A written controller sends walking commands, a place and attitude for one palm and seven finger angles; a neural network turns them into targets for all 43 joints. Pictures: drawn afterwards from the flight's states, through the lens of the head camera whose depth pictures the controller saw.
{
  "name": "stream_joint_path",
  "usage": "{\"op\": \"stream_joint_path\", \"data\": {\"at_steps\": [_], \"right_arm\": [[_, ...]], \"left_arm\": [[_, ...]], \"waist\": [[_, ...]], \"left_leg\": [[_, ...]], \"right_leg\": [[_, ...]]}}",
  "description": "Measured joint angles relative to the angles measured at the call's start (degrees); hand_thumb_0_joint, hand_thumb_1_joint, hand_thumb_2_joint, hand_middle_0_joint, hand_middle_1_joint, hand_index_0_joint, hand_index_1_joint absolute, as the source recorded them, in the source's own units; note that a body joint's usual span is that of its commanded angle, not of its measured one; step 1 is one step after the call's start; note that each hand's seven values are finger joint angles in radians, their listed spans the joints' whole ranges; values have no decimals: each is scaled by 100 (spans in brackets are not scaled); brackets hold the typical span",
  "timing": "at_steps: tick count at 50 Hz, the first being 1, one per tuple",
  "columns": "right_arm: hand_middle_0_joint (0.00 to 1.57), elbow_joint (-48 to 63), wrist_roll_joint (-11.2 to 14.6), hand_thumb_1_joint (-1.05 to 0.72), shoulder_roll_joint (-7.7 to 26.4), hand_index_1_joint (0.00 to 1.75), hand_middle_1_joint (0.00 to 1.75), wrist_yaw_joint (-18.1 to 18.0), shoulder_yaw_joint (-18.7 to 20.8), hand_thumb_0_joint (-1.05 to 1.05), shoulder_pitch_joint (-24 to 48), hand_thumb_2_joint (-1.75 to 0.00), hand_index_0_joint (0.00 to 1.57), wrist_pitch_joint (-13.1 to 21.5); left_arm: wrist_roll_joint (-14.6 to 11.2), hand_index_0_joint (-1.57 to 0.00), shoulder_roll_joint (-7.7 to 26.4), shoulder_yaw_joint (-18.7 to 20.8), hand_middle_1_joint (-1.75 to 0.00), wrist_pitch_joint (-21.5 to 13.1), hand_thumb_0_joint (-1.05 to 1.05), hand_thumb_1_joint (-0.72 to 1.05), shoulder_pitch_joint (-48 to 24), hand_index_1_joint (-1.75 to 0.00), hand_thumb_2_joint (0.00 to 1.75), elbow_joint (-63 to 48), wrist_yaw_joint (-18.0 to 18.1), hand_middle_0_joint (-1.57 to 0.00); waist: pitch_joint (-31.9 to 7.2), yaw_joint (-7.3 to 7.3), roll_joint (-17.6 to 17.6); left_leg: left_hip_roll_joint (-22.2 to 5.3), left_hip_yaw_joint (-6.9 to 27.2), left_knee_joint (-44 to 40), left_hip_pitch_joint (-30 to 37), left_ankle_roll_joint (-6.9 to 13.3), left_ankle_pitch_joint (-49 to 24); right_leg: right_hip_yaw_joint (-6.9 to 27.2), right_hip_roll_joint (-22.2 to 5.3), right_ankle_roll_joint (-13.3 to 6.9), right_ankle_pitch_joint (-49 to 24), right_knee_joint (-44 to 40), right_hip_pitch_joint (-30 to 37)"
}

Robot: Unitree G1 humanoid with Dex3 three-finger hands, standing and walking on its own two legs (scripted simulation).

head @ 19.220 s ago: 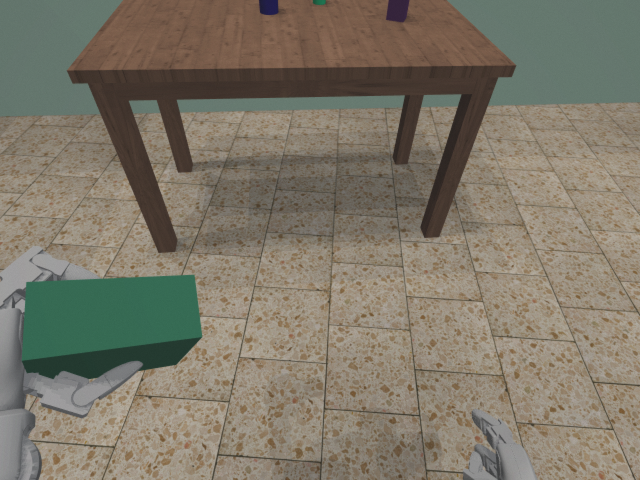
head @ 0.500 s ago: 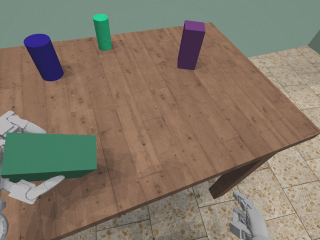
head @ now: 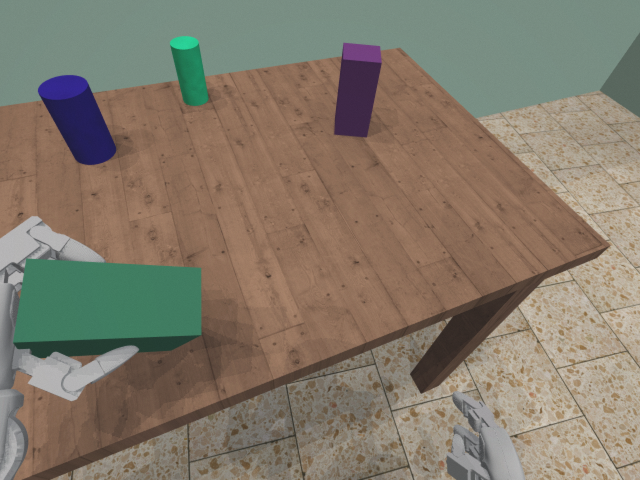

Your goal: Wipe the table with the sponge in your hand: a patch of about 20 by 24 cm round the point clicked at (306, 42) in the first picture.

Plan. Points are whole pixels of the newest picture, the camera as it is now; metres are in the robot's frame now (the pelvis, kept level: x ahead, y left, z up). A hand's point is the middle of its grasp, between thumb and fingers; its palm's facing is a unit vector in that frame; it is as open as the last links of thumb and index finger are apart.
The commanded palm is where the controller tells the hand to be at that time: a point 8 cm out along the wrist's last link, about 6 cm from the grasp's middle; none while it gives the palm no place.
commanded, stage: shuffle to correct the standing spot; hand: left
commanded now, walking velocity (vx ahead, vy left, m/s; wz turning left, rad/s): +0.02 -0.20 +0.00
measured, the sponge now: (139, 313) +0.24 +0.20 +0.13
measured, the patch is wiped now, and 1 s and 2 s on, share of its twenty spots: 0.00 0.00 0.00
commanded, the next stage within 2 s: come to a stop and stand still in 0.38 s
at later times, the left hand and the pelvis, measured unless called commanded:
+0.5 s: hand (183, 327) +0.22 +0.15 +0.16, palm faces +0.38 -0.88 -0.30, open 10.4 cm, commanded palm +0.16 +0.19 +0.17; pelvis +0.00 -0.09 -0.01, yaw +0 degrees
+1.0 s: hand (254, 356) +0.20 +0.08 +0.15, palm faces +0.35 -0.79 -0.50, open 10.4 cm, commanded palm +0.14 +0.12 +0.17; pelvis -0.02 -0.16 -0.01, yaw +0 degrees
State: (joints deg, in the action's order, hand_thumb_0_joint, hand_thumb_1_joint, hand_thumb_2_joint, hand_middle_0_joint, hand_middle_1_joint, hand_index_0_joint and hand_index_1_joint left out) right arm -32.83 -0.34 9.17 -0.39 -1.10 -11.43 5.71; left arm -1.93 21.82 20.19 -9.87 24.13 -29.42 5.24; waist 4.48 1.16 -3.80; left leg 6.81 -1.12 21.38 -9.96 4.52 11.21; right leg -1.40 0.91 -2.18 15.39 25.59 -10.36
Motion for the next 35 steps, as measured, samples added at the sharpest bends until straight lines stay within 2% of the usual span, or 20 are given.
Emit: {"op": "stream_joint_path", "data": {"at_steps": [4,8,12,17,20,23,25,26,27,28,29,30,32,33,34,35], "right_arm": [[21,67,30,-90,7,30,30,34,9,2,137,-89,21,-63],[21,126,101,-90,52,30,30,17,33,2,166,-89,21,-143],[21,107,117,-90,172,30,30,-62,75,2,81,-89,21,-183],[21,26,125,-90,320,29,30,-152,140,2,-41,-89,21,-199],[21,-20,167,-90,360,29,30,-161,173,2,-96,-89,21,-201],[20,-77,187,-91,339,29,30,-150,174,2,-140,-89,21,-212],[20,-100,199,-91,300,29,30,-143,168,2,-171,-89,21,-208],[20,-118,197,-91,278,29,30,-141,160,2,-171,-89,21,-207],[20,-140,194,-91,259,29,30,-142,154,2,-157,-89,21,-201],[20,-170,190,-91,235,29,30,-143,148,2,-109,-89,21,-198],[20,-181,178,-91,216,29,30,-142,144,2,-28,-89,21,-218],[20,-153,158,-91,214,29,30,-131,138,2,61,-89,21,-240],[20,21,109,-91,244,29,30,-97,169,2,117,-89,21,-263],[20,121,117,-91,273,29,30,-91,193,2,74,-89,21,-261],[20,202,134,-91,303,29,30,-88,210,2,29,-89,21,-258],[20,226,163,-91,333,29,30,-88,218,2,32,-89,21,-262]], "left_arm": [[-101,-72,147,115,-134,-75,-1,-53,59,-134,102,-74,-63,-71],[-240,-72,203,240,-134,-50,-1,-53,328,-134,102,-52,-79,-71],[-269,-72,75,163,-134,69,-1,-53,466,-134,102,97,-56,-71],[-219,-72,-146,-39,-134,247,-1,-54,268,-134,102,277,34,-71],[-232,-72,-236,-129,-134,329,-1,-54,119,-134,102,244,106,-71],[-268,-72,-245,-160,-134,333,-1,-54,113,-134,102,142,173,-71],[-287,-72,-182,-124,-134,294,-1,-54,158,-134,102,79,188,-71],[-292,-72,-131,-85,-134,262,-1,-54,178,-134,102,61,194,-71],[-293,-72,-85,-40,-134,229,-1,-54,188,-134,102,58,197,-71],[-288,-72,-43,16,-134,201,-1,-54,184,-134,102,67,206,-71],[-275,-72,-15,74,-134,180,-1,-54,168,-134,102,90,223,-71],[-256,-72,7,123,-134,174,-1,-54,160,-134,102,110,247,-71],[-192,-72,68,139,-134,211,-1,-54,187,-134,102,129,247,-71],[-157,-72,101,103,-134,246,-1,-54,212,-134,102,107,208,-71],[-133,-72,136,75,-134,270,-1,-54,256,-134,102,49,161,-71],[-122,-72,148,64,-134,262,-1,-54,321,-134,102,-14,131,-71]], "waist": [[123,-109,213],[27,-127,263],[-180,-63,253],[-391,8,267],[-470,-18,255],[-556,-85,177],[-595,-136,118],[-592,-165,92],[-567,-185,80],[-512,-191,59],[-419,-186,49],[-305,-196,66],[-156,-300,164],[-153,-354,227],[-181,-377,259],[-191,-375,298]], "left_leg": [[-243,122,158,-165,-157,-4],[-401,125,338,-309,-197,58],[-507,112,442,-368,-283,117],[-673,172,713,-505,-372,343],[-782,217,1146,-669,-321,677],[-816,191,1465,-650,-306,632],[-840,102,1311,-496,-294,625],[-873,45,1093,-363,-289,672],[-914,-14,808,-192,-313,720],[-946,-61,551,-42,-424,705],[-971,-109,409,51,-528,598],[-990,-148,371,104,-540,497],[-982,-110,498,109,-532,474],[-955,-41,642,40,-554,537],[-906,2,839,-82,-558,617],[-877,24,1038,-209,-540,691]], "right_leg": [[-139,241,-111,-353,-446,111],[-150,402,-250,-414,-450,31],[-140,505,-344,-358,-331,-52],[-221,665,-484,-313,-310,-76],[-301,778,-652,-295,-318,-84],[-317,848,-750,-259,-342,-66],[-305,876,-677,-245,-403,-22],[-301,885,-550,-231,-420,-1],[-301,895,-340,-217,-413,12],[-299,892,-109,-232,-323,-22],[-305,885,84,-310,-100,-126],[-330,872,258,-415,234,-277],[-386,834,460,-429,620,-377],[-408,826,407,-262,468,-248],[-371,819,265,-8,208,-95],[-347,840,-91,157,11,-13]]}}
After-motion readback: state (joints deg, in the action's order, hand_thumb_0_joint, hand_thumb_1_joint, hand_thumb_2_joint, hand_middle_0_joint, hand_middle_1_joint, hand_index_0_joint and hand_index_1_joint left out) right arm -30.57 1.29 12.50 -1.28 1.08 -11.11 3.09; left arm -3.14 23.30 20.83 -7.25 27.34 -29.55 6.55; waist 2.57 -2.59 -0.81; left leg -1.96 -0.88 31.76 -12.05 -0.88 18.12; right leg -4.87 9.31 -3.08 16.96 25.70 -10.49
